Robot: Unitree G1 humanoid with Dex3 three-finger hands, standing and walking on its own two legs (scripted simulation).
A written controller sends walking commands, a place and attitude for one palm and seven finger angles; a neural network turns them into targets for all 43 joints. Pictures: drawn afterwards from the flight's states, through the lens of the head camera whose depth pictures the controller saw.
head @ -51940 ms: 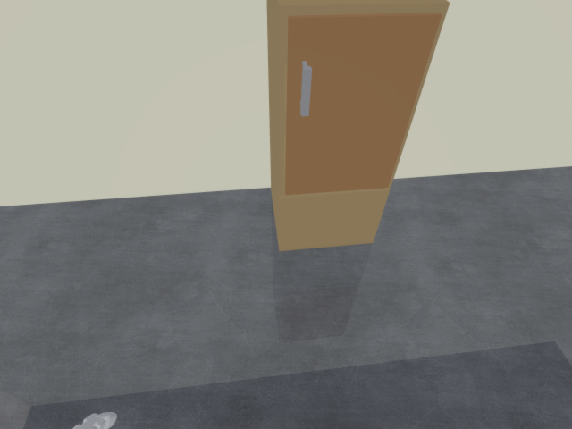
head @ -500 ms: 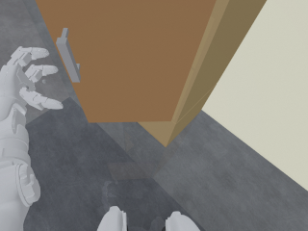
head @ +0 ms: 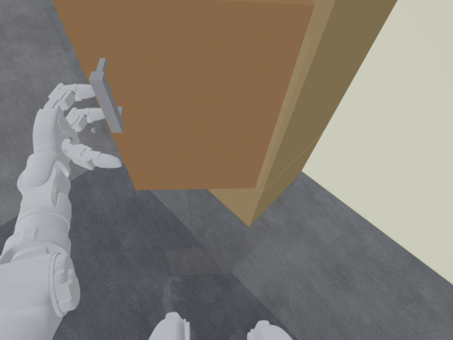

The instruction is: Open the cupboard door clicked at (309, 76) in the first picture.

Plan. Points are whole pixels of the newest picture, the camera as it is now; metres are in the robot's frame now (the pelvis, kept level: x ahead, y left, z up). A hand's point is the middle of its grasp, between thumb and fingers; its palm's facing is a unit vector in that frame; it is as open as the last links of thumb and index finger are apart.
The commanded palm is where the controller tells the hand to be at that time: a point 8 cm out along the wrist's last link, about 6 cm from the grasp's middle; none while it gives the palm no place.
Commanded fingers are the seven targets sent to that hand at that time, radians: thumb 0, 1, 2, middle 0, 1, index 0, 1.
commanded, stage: slide the fingers in behind the handle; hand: left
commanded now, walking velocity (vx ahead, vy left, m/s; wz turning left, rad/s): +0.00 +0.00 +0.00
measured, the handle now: (110, 97) +0.54 +0.21 +0.08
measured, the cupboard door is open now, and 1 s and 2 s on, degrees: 47 45 45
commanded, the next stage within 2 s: move the hooked fingers beside the handle in 0.78 s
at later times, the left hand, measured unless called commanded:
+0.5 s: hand (99, 129) +0.46 +0.21 +0.08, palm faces +0.11 -0.99 +0.00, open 14.4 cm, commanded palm +0.44 +0.22 +0.08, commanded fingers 0.00 -0.50 0.30 -0.30 -1.20 -0.30 -1.20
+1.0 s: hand (99, 128) +0.46 +0.22 +0.08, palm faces +0.10 -1.00 +0.00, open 14.4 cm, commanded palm +0.44 +0.23 +0.08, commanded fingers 0.00 -0.50 0.30 -0.30 -1.20 -0.30 -1.20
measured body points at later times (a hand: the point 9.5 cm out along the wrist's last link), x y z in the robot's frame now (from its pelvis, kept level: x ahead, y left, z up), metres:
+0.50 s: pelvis +0.00 -0.01 +0.00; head +0.09 +0.01 +0.44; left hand +0.44 +0.27 +0.09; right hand +0.05 -0.27 -0.12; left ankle +0.03 +0.10 -0.68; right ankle -0.01 -0.13 -0.68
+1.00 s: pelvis +0.01 +0.00 +0.00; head +0.10 +0.02 +0.44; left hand +0.45 +0.27 +0.09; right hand +0.07 -0.26 -0.12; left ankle +0.03 +0.10 -0.68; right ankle -0.01 -0.13 -0.68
